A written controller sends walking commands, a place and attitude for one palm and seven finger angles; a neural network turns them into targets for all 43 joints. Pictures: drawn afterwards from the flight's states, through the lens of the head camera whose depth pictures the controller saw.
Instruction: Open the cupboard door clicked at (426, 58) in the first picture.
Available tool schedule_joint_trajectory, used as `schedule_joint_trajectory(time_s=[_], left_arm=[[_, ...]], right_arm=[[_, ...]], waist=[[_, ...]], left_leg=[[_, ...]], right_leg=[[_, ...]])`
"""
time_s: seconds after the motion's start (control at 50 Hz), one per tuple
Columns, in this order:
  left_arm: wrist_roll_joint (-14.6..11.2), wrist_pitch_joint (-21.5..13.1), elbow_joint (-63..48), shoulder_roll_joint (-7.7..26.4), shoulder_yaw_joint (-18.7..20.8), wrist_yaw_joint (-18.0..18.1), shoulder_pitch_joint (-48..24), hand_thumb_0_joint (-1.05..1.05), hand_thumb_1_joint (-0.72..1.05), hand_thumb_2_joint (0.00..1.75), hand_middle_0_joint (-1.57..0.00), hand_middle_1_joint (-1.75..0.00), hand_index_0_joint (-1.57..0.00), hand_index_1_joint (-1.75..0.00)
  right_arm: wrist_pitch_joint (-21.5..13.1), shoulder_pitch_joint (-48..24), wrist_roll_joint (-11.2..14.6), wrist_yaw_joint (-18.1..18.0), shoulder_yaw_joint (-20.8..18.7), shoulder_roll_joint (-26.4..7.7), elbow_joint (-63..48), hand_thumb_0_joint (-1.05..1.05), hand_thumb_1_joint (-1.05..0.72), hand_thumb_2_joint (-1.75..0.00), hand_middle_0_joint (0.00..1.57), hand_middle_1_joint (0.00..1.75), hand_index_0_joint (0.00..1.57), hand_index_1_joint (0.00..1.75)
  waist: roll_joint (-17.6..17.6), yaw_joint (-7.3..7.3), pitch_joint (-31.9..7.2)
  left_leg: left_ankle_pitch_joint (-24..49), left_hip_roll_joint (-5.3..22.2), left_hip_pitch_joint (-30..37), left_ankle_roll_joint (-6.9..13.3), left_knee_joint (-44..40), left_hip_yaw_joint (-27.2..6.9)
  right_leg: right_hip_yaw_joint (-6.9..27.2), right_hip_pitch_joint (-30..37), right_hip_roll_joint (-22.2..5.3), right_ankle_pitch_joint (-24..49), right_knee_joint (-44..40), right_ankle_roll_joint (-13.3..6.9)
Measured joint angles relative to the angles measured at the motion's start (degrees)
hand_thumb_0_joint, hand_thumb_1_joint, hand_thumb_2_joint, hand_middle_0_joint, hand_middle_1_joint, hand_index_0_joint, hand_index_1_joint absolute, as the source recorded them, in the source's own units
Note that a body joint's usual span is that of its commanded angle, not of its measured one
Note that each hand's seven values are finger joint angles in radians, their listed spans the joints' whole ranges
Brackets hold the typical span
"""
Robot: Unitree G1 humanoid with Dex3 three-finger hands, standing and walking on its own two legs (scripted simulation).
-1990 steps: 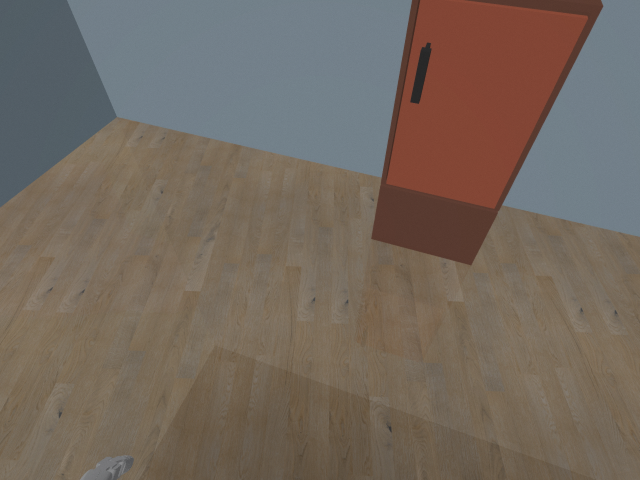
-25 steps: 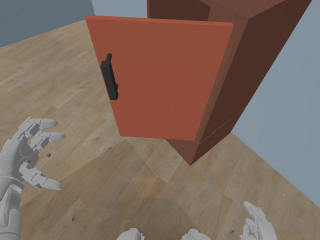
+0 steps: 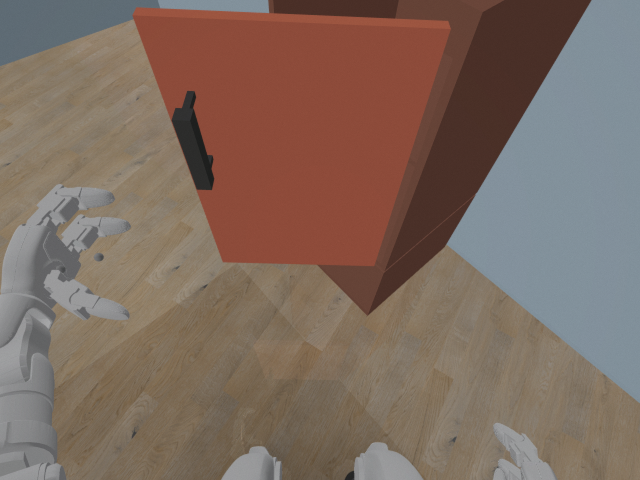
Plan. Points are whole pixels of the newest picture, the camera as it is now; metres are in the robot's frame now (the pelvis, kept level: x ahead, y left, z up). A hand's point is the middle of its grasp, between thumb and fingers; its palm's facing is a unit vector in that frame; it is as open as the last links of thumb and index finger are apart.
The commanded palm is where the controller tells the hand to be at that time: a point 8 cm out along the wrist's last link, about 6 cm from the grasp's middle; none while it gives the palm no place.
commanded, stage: move the hooked fingers beside the handle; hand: left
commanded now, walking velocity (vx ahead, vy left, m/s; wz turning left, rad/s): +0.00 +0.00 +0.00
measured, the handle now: (198, 142) +0.57 +0.19 +0.04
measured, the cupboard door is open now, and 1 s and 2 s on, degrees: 48 48 48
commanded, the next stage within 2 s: slide the fingers in behind the handle in 1.94 s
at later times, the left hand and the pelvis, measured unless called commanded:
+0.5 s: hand (118, 212) +0.43 +0.27 +0.05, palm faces -0.02 -1.00 -0.02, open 14.0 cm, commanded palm +0.40 +0.31 +0.05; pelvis +0.00 +0.01 -0.01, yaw -1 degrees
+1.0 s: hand (141, 176) +0.49 +0.25 +0.05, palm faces -0.01 -1.00 -0.03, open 14.0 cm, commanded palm +0.47 +0.30 +0.05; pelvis +0.00 +0.01 -0.02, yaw -2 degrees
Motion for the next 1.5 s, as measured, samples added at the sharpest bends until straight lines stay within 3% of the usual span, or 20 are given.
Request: schedule_joint_trajectory(time_s=[0.38, 0.46, 0.62, 0.74, 0.82, 1.0, 1.1, 1.2, 1.28, 1.38, 1.5], left_arm=[[3.15, -2.74, 12.83, 2.45, 0.91, 0.48, -12.69, -0.01, -0.49, 0.30, -0.30, -1.20, -0.30, -1.20], [4.52, -2.30, 15.53, 3.99, 1.19, 1.12, -15.38, -0.01, -0.49, 0.30, -0.30, -1.20, -0.30, -1.20], [4.84, -3.65, 17.56, 3.37, 0.35, 2.18, -18.49, -0.01, -0.49, 0.30, -0.29, -1.20, -0.30, -1.20], [7.66, -3.75, 20.60, 4.39, -0.20, 4.32, -22.18, -0.01, -0.49, 0.30, -0.29, -1.20, -0.30, -1.20], [7.87, -5.13, 21.42, 4.45, 0.14, 5.13, -24.15, -0.01, -0.49, 0.30, -0.29, -1.20, -0.30, -1.20], [10.51, -3.54, 28.37, 10.09, 1.80, 5.23, -30.42, -0.01, -0.49, 0.30, -0.30, -1.20, -0.30, -1.20], [9.93, -4.43, 29.76, 11.33, 2.17, 4.69, -33.48, -0.01, -0.49, 0.30, -0.29, -1.20, -0.30, -1.20], [11.71, -2.32, 33.37, 14.52, 2.23, 4.53, -37.75, -0.01, -0.49, 0.30, -0.30, -1.20, -0.30, -1.20], [12.39, -2.36, 30.99, 15.06, 3.11, 4.58, -36.68, -0.01, -0.49, 0.30, -0.29, -1.20, -0.30, -1.20], [10.62, -2.90, 27.52, 13.05, 4.98, 4.14, -32.99, -0.01, -0.49, 0.30, -0.29, -1.20, -0.30, -1.20], [10.83, -1.85, 26.01, 12.01, 4.96, 4.65, -29.61, -0.01, -0.49, 0.30, -0.30, -1.20, -0.30, -1.20]], right_arm=[[4.26, 1.47, -0.44, 0.71, -0.10, -0.06, 1.38, 0.01, -0.90, -0.90, 0.20, 0.30, 0.21, 0.30], [5.13, 1.66, -0.61, 1.04, -0.11, 0.04, 0.76, 0.01, -0.90, -0.90, 0.20, 0.30, 0.21, 0.30], [7.16, 2.78, -0.83, 1.80, -0.14, 0.24, 1.49, 0.00, -0.90, -0.90, 0.20, 0.30, 0.21, 0.30], [8.27, 3.09, -1.32, 1.95, -0.08, 0.33, 1.48, 0.00, -0.90, -0.90, 0.20, 0.30, 0.21, 0.30], [8.99, 3.43, -1.58, 2.14, -0.01, 0.35, 2.08, 0.00, -0.90, -0.90, 0.20, 0.30, 0.21, 0.30], [10.48, 4.13, -1.82, 1.95, 0.90, -0.06, 1.34, 0.00, -0.90, -0.90, 0.20, 0.30, 0.21, 0.30], [11.08, 4.76, -2.07, 2.13, 1.03, -0.53, 2.07, 0.00, -0.90, -0.90, 0.20, 0.30, 0.21, 0.30], [11.60, 4.87, -2.10, 1.93, 1.60, -0.86, 1.59, 0.00, -0.90, -0.90, 0.20, 0.30, 0.21, 0.30], [12.10, 5.56, -2.54, 2.23, 1.27, -0.86, 0.71, 0.00, -0.90, -0.90, 0.20, 0.30, 0.21, 0.30], [13.07, 6.36, -2.52, 3.03, 0.96, -0.38, 0.73, 0.00, -0.90, -0.90, 0.20, 0.30, 0.21, 0.30], [13.67, 6.65, -2.24, 3.36, 0.95, 0.20, -0.01, 0.00, -0.90, -0.90, 0.20, 0.30, 0.21, 0.30]], waist=[[-0.48, -1.57, -0.44], [-0.40, -2.25, -0.38], [-0.23, -2.41, -0.93], [-0.09, -3.44, -0.39], [0.00, -3.83, -0.43], [-0.01, -6.28, 0.06], [0.14, -6.72, 0.12], [0.14, -8.26, 0.48], [0.28, -8.71, 0.46], [0.36, -8.09, -0.03], [0.52, -7.34, -0.54]], left_leg=[[-0.86, 0.21, -3.64, 0.68, 1.93, 0.35], [-0.97, 0.27, -4.80, 0.82, 2.46, 0.41], [-1.12, 0.23, -5.71, 1.17, 2.71, 0.71], [-1.14, 0.17, -7.29, 1.20, 3.61, 0.47], [-1.20, 0.33, -8.01, 1.16, 3.97, 0.54], [-1.35, 0.81, -10.67, 1.04, 5.27, 0.27], [-1.55, 1.03, -12.44, 0.95, 6.14, -0.02], [-1.78, 1.25, -14.66, 0.94, 7.25, -0.47], [-1.94, 1.48, -15.82, 0.92, 7.48, -0.15], [-2.23, 1.85, -14.53, 0.99, 6.53, 0.44], [-2.28, 1.93, -11.94, 1.04, 5.01, 0.41]], right_leg=[[0.39, -3.42, 0.18, -0.16, 1.07, 0.61], [0.46, -4.49, 0.23, -0.08, 1.34, 0.73], [0.78, -5.39, 0.20, 0.03, 1.35, 1.13], [0.55, -6.76, 0.10, 0.04, 2.01, 1.15], [0.62, -7.50, 0.25, 0.10, 2.26, 1.14], [0.36, -10.04, 0.68, 0.18, 3.20, 0.86], [0.09, -11.60, 0.88, 0.12, 3.72, 0.77], [-0.35, -13.53, 1.06, 0.04, 4.38, 0.67], [-0.01, -14.84, 1.29, 0.09, 4.54, 0.71], [0.61, -13.83, 1.74, 0.14, 3.53, 0.86], [0.64, -11.13, 1.93, 0.21, 1.77, 0.95]])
